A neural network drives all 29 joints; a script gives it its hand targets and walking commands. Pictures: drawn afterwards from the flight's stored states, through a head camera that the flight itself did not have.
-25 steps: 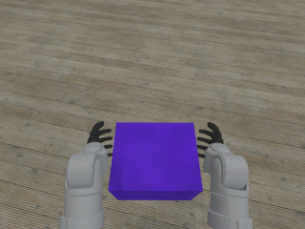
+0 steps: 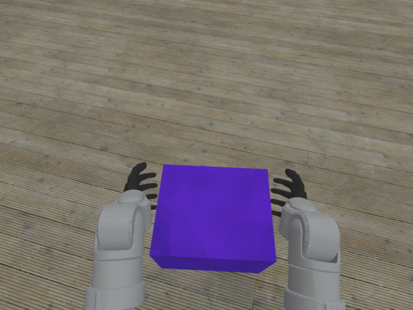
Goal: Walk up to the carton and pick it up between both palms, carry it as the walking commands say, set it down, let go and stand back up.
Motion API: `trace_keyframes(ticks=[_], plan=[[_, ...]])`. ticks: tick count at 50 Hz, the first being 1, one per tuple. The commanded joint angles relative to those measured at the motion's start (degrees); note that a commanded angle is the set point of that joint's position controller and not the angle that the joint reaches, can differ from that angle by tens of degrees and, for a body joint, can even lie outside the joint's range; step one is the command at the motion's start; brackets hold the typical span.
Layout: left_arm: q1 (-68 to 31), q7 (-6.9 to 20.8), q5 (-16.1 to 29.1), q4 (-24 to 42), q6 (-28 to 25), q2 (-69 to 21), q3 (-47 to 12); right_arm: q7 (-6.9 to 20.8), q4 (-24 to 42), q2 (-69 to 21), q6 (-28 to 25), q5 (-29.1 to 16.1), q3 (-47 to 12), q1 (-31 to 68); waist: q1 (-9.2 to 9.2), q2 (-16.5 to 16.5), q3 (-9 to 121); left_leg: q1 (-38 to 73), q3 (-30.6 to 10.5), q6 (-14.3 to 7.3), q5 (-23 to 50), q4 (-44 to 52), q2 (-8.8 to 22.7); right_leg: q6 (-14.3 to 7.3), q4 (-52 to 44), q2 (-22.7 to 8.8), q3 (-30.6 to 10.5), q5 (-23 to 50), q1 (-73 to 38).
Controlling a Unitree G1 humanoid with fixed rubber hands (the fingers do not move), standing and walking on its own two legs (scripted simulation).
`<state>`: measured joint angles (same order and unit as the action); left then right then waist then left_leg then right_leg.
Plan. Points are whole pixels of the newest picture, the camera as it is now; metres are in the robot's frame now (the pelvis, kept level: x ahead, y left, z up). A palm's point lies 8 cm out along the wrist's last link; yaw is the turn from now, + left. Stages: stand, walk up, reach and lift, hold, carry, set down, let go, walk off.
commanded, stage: carry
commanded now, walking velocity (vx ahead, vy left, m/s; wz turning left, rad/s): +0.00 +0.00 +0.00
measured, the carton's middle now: (212, 220) +0.32 +0.00 -0.03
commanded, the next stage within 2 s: none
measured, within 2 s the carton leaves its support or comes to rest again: neither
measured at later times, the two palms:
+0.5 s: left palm (129, 157) +0.39 +0.16 +0.09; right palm (278, 165) +0.38 -0.12 +0.09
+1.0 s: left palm (117, 148) +0.42 +0.20 +0.08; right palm (259, 147) +0.43 -0.10 +0.08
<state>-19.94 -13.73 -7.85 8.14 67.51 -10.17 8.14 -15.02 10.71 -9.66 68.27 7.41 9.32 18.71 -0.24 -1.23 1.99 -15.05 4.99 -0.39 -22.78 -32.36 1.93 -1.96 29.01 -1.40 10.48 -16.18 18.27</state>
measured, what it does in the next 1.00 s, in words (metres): walks ahead: left foot, then right foot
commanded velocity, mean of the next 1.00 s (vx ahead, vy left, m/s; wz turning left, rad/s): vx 0.00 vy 0.00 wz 0.00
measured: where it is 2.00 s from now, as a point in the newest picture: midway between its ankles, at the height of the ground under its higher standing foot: outside the picture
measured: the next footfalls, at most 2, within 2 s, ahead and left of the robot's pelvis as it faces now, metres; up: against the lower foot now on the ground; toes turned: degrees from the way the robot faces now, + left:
left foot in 0.02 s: +0.08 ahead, +0.13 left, +0.00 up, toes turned +12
right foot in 0.68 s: +0.21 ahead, -0.05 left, +0.00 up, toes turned -10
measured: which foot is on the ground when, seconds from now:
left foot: up 0.00-0.00, down 0.02-1.00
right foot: down 0.00-0.52, up 0.54-0.66, down 0.68-1.00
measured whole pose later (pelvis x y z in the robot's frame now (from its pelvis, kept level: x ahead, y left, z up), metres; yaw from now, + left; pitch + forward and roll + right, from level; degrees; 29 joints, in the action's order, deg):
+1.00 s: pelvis +0.14 +0.05 +0.01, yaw +0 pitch +6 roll -1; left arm -11.5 -8.7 -8.2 10.9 63.8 -8.0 6.0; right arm -8.1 10.1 -8.3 63.9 9.0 6.4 13.3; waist -0.5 -0.5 6.2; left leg -8.9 10.3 -1.1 -19.2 -32.6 0.4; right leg -1.5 30.9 -3.0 10.3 -13.8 18.3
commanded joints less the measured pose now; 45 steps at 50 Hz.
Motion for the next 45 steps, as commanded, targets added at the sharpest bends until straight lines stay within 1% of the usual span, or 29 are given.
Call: trace_keyframes(ticks=[1, 2, 3, 4, 10, 13, 17, 18, 19, 20, 21, 22, 23, 24, 25, 26, 27, 28, 29, 31, 33, 34, 35, 36, 37, 38, 39, 43, 45], plan=[[-24.25, 22.67, 22.46, -1.27, -2.47, -57.84, -34.67, 25.35, -2.46, -55.91, -1.95, -23.0, -35.64, 28.38, 0.52, 7.15, 27.63, 9.17, -1.21, -0.46, 20.44, 10.27, 3.0, -1.49, 1.61, -10.45, -7.67, 39.29, -15.6], [-26.75, 22.87, 25.9, 5.74, -2.07, -58.93, -39.0, 25.22, 2.72, -56.89, -1.89, -25.15, -38.1, 29.69, 0.26, 1.42, 27.27, 13.07, -3.94, -1.66, 42.83, 4.04, 6.79, 0.29, 3.56, -7.97, -5.59, 28.35, -10.42], [-27.62, 22.86, 25.04, 3.49, -2.23, -57.62, -37.7, 25.07, -0.57, -55.79, -2.35, -23.89, -36.17, 29.66, 0.14, -2.9, 26.37, 14.78, -4.64, -2.83, 53.59, 1.17, 8.52, 0.57, 4.33, -6.21, -4.91, 20.98, -7.86], [-27.13, 22.84, 24.61, 2.5, -2.41, -56.87, -37.03, 25.03, -2.0, -55.54, -2.5, -23.65, -36.03, 29.15, 0.16, -3.7, 25.79, 15.44, -4.61, -3.23, 58.41, 0.32, 9.26, 0.37, 5.03, -5.6, -4.9, 19.34, -6.71], [-25.68, 22.82, 25.13, 2.05, -2.14, -56.89, -38.03, 24.71, -1.33, -55.54, -2.5, -24.0, -37.51, 27.77, 0.59, 0.69, 24.79, 11.68, -1.74, -1.64, 53.85, -1.32, 5.59, 0.07, 5.64, -6.02, -4.41, 37.56, -10.08], [-26.09, 22.93, 24.58, 0.66, -2.95, -56.7, -37.38, 24.78, -2.25, -55.06, -3.36, -23.49, -36.77, 28.09, 0.61, 0.78, 22.35, 12.12, -0.49, -1.17, 54.19, 1.73, 4.81, 0.61, 4.14, -4.69, -2.86, 34.76, -9.37], [-26.33, 22.83, 23.56, -0.51, -4.26, -56.14, -36.65, 24.75, -3.6, -54.35, -4.77, -22.47, -35.5, 27.49, 0.82, -2.83, 21.19, 18.46, 0.59, -0.9, 69.99, 0.23, 4.57, 1.7, 0.29, -0.65, 1.72, 22.12, -5.8], [-26.55, 22.81, 23.27, -0.6, -4.65, -56.02, -36.5, 24.72, -3.9, -54.13, -5.2, -22.12, -35.16, 27.03, 0.86, -2.84, 21.27, 18.12, 1.08, -0.69, 72.0, -1.48, 4.18, 1.73, -1.37, -0.07, 2.4, 22.67, -7.02], [-26.74, 22.78, 22.95, -0.63, -5.07, -55.97, -36.32, 24.68, -3.97, -53.86, -5.65, -21.85, -34.86, 26.66, 0.82, -1.5, 21.52, 15.15, 1.9, -0.13, 69.32, -3.28, 3.31, 1.47, -2.82, -0.28, 2.19, 28.21, -10.72], [-26.63, 22.71, 22.77, -0.3, -5.46, -56.09, -36.32, 24.65, -3.28, -53.66, -6.01, -21.9, -34.94, 26.76, 0.5, 1.37, 21.87, 8.4, 2.87, 0.7, 59.65, -4.17, 1.96, 0.62, -3.04, -1.61, 0.53, 38.56, -17.74], [-26.19, 22.59, 22.79, 0.36, -5.68, -56.43, -36.57, 24.6, -1.94, -53.77, -6.15, -22.37, -35.59, 27.01, 0.13, 5.27, 22.1, -1.91, 3.98, 1.54, 43.39, -2.46, 0.37, -1.07, -0.72, -4.29, -2.67, 52.53, -27.63], [-25.68, 22.41, 23.22, 1.81, -5.5, -56.86, -37.43, 24.58, 0.27, -54.32, -5.83, -23.45, -37.09, 27.21, -0.19, 10.18, 21.53, -14.1, 5.08, 2.15, 17.53, 0.36, -1.64, -3.13, 3.47, -8.42, -7.33, 66.54, -37.75], [-24.48, 22.11, 23.51, 2.89, -4.9, -56.93, -38.0, 24.6, 1.93, -54.5, -5.04, -24.86, -38.61, 27.22, -0.71, 13.13, 20.61, -22.3, 4.5, 2.35, 0.19, 5.49, -2.44, -4.32, 7.48, -11.67, -10.72, 75.95, -44.05], [-23.02, 21.68, 22.73, 2.09, -4.46, -56.15, -37.28, 24.78, 1.27, -53.81, -4.29, -25.3, -38.94, 26.3, -0.24, 10.56, 21.49, -16.23, 3.06, 1.63, 2.53, 14.59, -1.73, -3.23, 11.45, -11.52, -9.94, 74.65, -39.5], [-20.41, 21.4, 22.72, 2.74, -4.2, -55.78, -37.24, 25.1, 2.13, -54.12, -3.61, -26.03, -40.06, 26.14, 0.53, 6.75, 24.88, 2.93, 3.38, 0.77, 22.06, 23.12, -0.07, -0.8, 14.08, -10.07, -6.1, 61.36, -25.61], [-21.06, 21.33, 23.41, 5.6, -3.7, -55.6, -38.7, 25.23, 2.7, -54.59, -2.99, -26.25, -40.62, 25.59, 0.99, -1.28, 23.71, 21.74, 0.8, -0.59, 48.56, 17.57, 3.75, 1.72, 16.84, -6.33, -3.28, 24.71, -4.03], [-22.61, 21.57, 21.81, 1.23, -3.71, -53.69, -36.99, 25.2, -3.91, -52.54, -3.86, -22.52, -35.82, 23.91, 0.94, -12.4, 20.3, 36.52, -5.62, -4.72, 87.22, 5.94, 10.66, 3.35, 20.16, 0.09, 0.99, -12.23, 16.79], [-21.96, 21.73, 21.41, -1.13, -4.34, -53.22, -36.65, 25.34, -5.25, -51.38, -4.49, -21.32, -34.4, 23.65, 0.67, -11.94, 19.49, 38.95, -6.8, -7.34, 95.83, 3.18, 13.11, 1.9, 19.53, 1.13, -1.26, -14.34, 20.71], [-24.23, 21.91, 25.15, 6.21, -3.97, -55.07, -40.92, 25.35, 1.93, -52.8, -3.99, -24.44, -38.5, 25.42, 0.96, -9.61, 19.43, 36.97, -6.14, -8.4, 90.2, 3.46, 13.48, 0.98, 16.56, 0.81, -2.53, -12.31, 19.98], [-23.83, 22.16, 21.16, -0.74, -5.44, -53.66, -34.95, 25.22, -5.08, -51.94, -5.75, -19.85, -33.95, 23.8, 1.09, -7.86, 21.94, 30.54, -2.31, -8.1, 74.58, 1.65, 10.51, 0.01, 7.61, 0.92, -2.8, -3.88, 12.79], [-24.78, 22.22, 21.78, 2.48, -6.92, -54.07, -35.36, 24.91, -1.96, -52.43, -7.58, -19.84, -34.26, 24.58, 0.23, -6.8, 24.5, 22.7, 1.2, -5.97, 62.19, -0.96, 7.96, -0.17, -2.49, -0.19, -2.32, 10.28, 1.29], [-24.58, 22.42, 22.4, 3.75, -7.42, -53.89, -35.5, 24.68, -1.07, -51.95, -8.18, -19.63, -34.44, 24.15, -0.5, -4.39, 26.18, 16.55, 1.5, -4.02, 52.37, -2.4, 7.26, -1.33, -5.75, -2.88, -4.48, 22.87, -7.36], [-25.28, 22.46, 24.71, 8.8, -6.97, -54.78, -38.81, 24.39, 4.62, -52.34, -7.43, -21.77, -37.37, 24.19, 0.33, 0.6, 27.68, 10.48, 1.66, -1.66, 36.46, -4.75, 4.98, -4.33, 0.62, -9.0, -9.93, 49.96, -13.78], [-23.4, 22.34, 24.96, 10.44, -6.23, -55.61, -40.29, 24.12, 7.95, -52.78, -6.25, -23.47, -39.99, 24.38, 0.65, 4.61, 27.78, 5.87, -0.61, 0.33, 24.99, -4.5, 4.35, -6.94, 4.36, -13.07, -12.96, 62.32, -18.02], [-21.15, 22.18, 24.1, 8.59, -5.55, -54.44, -39.39, 24.03, 7.01, -51.84, -5.41, -23.31, -40.21, 23.76, 0.86, 7.34, 27.64, 4.1, -1.18, 0.51, 19.24, -2.9, 4.1, -7.2, 4.9, -13.77, -12.91, 65.14, -19.24], [-19.25, 22.1, 24.35, 8.52, -4.69, -54.14, -39.8, 24.08, 8.03, -51.77, -4.46, -24.19, -41.68, 23.35, 0.95, 9.43, 27.28, 4.55, -0.89, 0.06, 17.56, 0.86, 3.66, -6.24, 5.13, -12.97, -11.29, 64.42, -18.67], [-18.36, 22.05, 22.88, 5.77, -4.73, -52.93, -38.19, 24.11, 5.22, -50.73, -4.5, -22.73, -40.07, 22.75, 0.85, 8.5, 26.63, 6.35, -0.45, -0.42, 20.73, 3.43, 3.56, -4.98, 5.77, -11.88, -9.33, 61.61, -17.12], [-18.6, 22.12, 22.05, 6.0, -6.02, -50.63, -37.67, 24.24, 2.52, -49.1, -5.89, -20.95, -37.78, 21.76, 0.45, -1.58, 24.52, 17.68, -0.81, -2.09, 57.97, 1.34, 7.0, -0.73, 7.18, -6.0, -3.82, 30.49, -4.07], [-19.76, 22.09, 22.87, 8.46, -6.08, -50.74, -38.92, 24.15, 4.1, -49.52, -6.05, -21.71, -38.92, 22.09, 0.42, -2.51, 23.37, 19.13, 0.07, -2.45, 64.69, -0.85, 7.2, -0.08, 3.23, -3.73, -1.39, 23.49, -2.89]])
